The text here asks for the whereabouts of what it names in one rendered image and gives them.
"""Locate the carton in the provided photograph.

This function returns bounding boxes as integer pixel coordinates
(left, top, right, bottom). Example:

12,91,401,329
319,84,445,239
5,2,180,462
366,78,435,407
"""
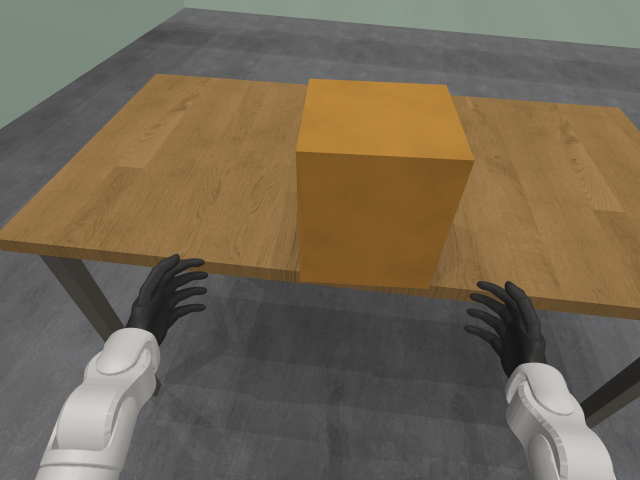
296,79,475,289

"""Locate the robot right forearm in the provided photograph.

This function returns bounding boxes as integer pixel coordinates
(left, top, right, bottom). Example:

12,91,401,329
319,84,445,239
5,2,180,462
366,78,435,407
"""
505,363,616,480

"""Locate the right robot hand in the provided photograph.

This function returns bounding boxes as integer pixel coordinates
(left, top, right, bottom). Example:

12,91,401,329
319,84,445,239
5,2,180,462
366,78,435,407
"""
464,281,548,378

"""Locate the robot left forearm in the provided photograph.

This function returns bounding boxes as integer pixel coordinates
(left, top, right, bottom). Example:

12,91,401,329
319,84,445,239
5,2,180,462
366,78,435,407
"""
35,328,160,480

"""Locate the table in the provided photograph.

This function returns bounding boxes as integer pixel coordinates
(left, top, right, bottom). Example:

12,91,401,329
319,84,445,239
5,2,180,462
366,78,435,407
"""
0,74,640,429

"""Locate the left robot hand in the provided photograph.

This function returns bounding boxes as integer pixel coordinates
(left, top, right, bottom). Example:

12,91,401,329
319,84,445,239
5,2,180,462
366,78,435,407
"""
125,254,208,346

